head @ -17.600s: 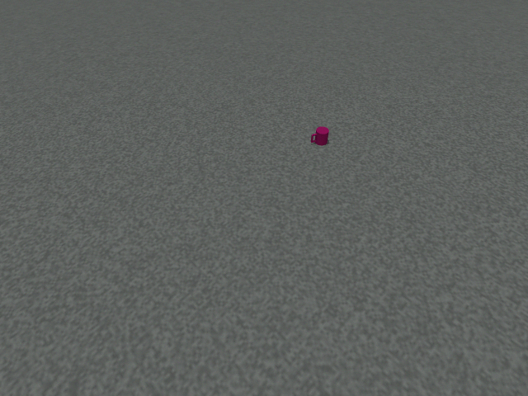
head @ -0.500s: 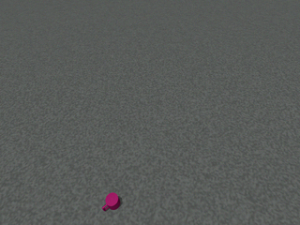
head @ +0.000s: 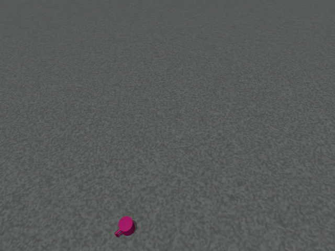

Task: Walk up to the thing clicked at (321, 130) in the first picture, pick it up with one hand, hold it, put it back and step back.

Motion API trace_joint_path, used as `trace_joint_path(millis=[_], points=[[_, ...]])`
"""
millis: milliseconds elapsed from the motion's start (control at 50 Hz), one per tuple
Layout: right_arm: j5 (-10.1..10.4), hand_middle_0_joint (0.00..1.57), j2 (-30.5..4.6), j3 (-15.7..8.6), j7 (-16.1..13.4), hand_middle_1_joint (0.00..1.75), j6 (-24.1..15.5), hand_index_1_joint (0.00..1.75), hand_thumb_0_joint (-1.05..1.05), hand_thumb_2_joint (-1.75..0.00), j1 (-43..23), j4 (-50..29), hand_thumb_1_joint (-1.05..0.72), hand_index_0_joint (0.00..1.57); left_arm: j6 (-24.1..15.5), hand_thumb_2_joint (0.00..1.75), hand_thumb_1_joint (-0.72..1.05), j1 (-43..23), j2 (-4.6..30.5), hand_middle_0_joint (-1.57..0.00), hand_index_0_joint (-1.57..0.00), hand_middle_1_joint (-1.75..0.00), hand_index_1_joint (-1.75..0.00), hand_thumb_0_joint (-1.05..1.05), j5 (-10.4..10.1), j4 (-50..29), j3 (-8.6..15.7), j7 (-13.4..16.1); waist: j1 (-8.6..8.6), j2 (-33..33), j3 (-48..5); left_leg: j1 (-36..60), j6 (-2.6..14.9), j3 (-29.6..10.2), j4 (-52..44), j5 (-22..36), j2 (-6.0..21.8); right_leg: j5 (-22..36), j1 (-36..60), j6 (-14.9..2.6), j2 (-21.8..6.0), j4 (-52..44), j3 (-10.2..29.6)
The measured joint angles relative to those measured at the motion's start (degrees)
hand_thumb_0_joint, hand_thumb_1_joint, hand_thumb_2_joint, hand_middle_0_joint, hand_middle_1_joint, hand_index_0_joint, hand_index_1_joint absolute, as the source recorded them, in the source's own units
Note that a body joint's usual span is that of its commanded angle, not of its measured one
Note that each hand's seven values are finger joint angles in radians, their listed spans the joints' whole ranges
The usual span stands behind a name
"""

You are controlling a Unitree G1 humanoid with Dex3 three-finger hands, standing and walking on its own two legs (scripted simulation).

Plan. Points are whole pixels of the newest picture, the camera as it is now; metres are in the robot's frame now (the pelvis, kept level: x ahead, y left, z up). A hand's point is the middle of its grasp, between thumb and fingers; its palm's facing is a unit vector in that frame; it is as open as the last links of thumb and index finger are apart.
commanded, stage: stand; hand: left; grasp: from above
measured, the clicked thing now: (124, 228) +0.40 +0.28 -0.74
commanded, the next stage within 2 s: rise first in 0.28 s
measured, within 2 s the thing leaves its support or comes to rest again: neither
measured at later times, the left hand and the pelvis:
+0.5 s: hand out of the picture +0.11 +0.25 -0.16, palm faces +0.04 -0.94 -0.34, open 7.7 cm; pelvis -0.01 +0.00 -0.01, yaw +1 degrees
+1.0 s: hand out of the picture +0.13 +0.27 -0.22, palm faces -0.15 -0.88 -0.44, open 13.9 cm; pelvis -0.01 +0.02 -0.08, yaw +0 degrees
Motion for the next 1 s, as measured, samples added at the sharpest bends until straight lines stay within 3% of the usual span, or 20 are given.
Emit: trace_joint_path(millis=[400,480,540,640,800,900,1000], points=[[0.03,0.21,-0.02,0.05,0.03,0.3,0.02,0.3,0.01,-0.9,0.56,0.17,-0.9,0.21,0.12,0.9,0.9,0.44,0.03,-0.2,-0.2,-0.3,-0.3,0.01,-0.05,0.21,0.11,-0.12,0.04,-0.03,0.41,-0.09,-0.09,0.05,-0.11,0.1,0.07,-0.02,-0.24,-0.1,0.06,0.16,0.05],[2.76,0.21,0.76,0.36,-1.77,0.3,-1.66,0.3,0.01,-0.91,3.74,-8.81,-0.92,0.21,-1.06,0.92,0.83,-2.26,-1.49,-0.2,-0.19,-0.37,-0.37,0.01,-1.11,-3.34,2.77,0.73,-0.41,0.22,0.22,-6.83,0.17,-1.07,5.8,-1.83,-0.25,-1.78,-6.03,-0.06,-0.24,4.94,-1.0],[2.82,0.21,2.65,-0.21,-2.25,0.3,-2.25,0.3,0.01,-0.91,4.0,-12.96,-0.93,0.21,-0.85,0.92,0.71,-7.01,-1.57,-0.2,-0.18,-0.49,-0.49,0.01,0.9,-2.93,5.11,-0.19,-0.61,-0.19,0.13,-12.18,0.1,-1.19,10.32,-3.3,-0.26,-3.15,-11.26,-0.11,-0.22,9.24,-1.06],[1.84,0.21,5.61,-1.52,-1.66,0.3,-2.73,0.3,0.01,-0.91,5.43,-18.14,-0.93,0.21,0.3,0.91,0.42,-9.43,-0.62,-0.16,-0.16,-0.74,-0.72,0.01,6.41,-5.5,8.36,-1.71,-1.26,-0.95,-2.62,-20.12,0.12,-0.76,17.93,-6.64,-0.13,-6.09,-19.28,-0.1,-0.05,16.51,-0.54],[1.98,0.21,5.96,-1.98,-0.88,0.3,-3.06,0.3,0.01,-0.91,7.47,-24.5,-0.92,0.21,7.61,0.94,-0.13,-4.87,-2.04,-0.1,-0.11,-0.99,-0.96,0.01,9.6,-13.38,7.29,0.29,-1.58,0.17,-5.85,-27.09,0.89,-0.6,26.55,-11.27,-0.48,-10.03,-25.71,0.71,-0.37,23.91,-0.29],[1.53,0.21,5.83,-2.51,-0.77,0.3,-4.92,0.3,0.01,-0.9,7.03,-27.49,-0.91,0.21,8.29,0.96,-0.36,-1.32,-2.66,-0.08,-0.09,-1.04,-1.02,0.0,11.41,-19.82,7.67,0.6,-1.23,-0.28,-7.11,-34.31,1.19,-0.7,34.66,-15.0,-0.67,-13.56,-32.72,1.1,-0.51,31.62,-0.29],[1.12,0.21,5.95,-2.71,-0.88,0.3,-5.91,0.3,0.01,-0.9,5.8,-29.48,-0.9,0.21,8.5,0.97,-0.47,2.86,-2.7,-0.08,-0.08,-1.06,-1.05,0.0,14.18,-28.0,7.27,0.99,-0.99,-0.72,-7.98,-40.54,1.32,-0.93,41.75,-18.19,-0.72,-16.59,-38.73,1.33,-0.53,38.33,-0.43]])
